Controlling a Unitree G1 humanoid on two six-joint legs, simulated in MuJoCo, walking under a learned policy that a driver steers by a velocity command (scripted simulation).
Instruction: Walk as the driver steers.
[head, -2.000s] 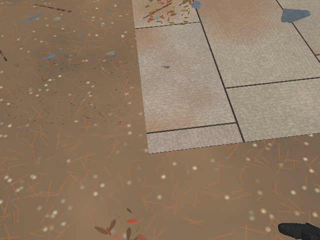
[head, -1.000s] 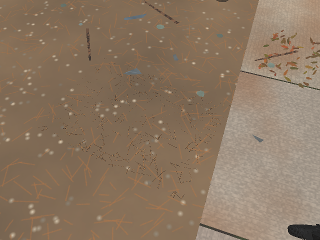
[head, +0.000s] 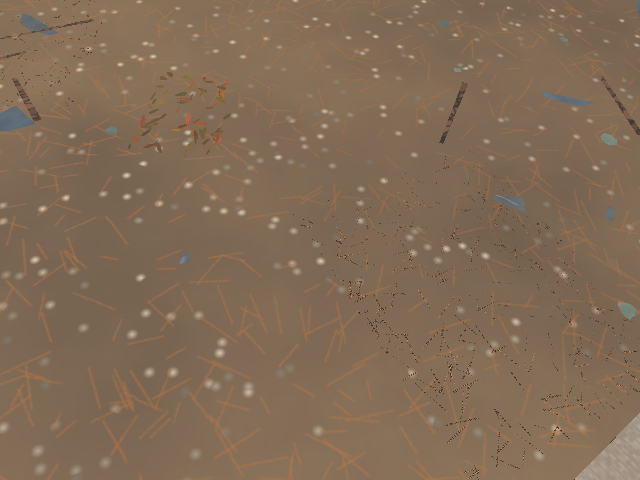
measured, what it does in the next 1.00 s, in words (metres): walks ahead, turning left: right foot, then left foot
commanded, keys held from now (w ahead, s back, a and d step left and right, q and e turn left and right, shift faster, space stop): q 0.02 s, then w+q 0.98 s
